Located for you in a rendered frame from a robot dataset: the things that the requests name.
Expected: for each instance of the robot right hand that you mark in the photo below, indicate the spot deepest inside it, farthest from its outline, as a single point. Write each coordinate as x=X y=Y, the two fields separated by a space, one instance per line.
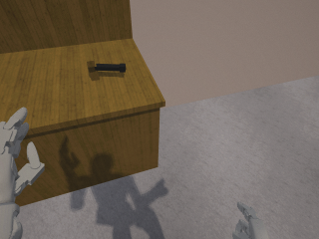
x=254 y=229

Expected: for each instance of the robot left hand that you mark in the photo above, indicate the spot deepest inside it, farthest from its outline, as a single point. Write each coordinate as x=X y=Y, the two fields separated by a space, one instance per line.
x=12 y=133

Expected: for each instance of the tap lever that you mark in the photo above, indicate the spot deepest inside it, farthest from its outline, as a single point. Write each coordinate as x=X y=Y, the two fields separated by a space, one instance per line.
x=111 y=67

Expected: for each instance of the counter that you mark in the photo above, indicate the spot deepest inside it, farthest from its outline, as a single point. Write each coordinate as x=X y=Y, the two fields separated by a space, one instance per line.
x=89 y=127

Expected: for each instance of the left robot forearm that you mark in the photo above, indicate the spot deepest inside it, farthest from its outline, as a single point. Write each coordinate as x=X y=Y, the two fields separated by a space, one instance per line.
x=10 y=226

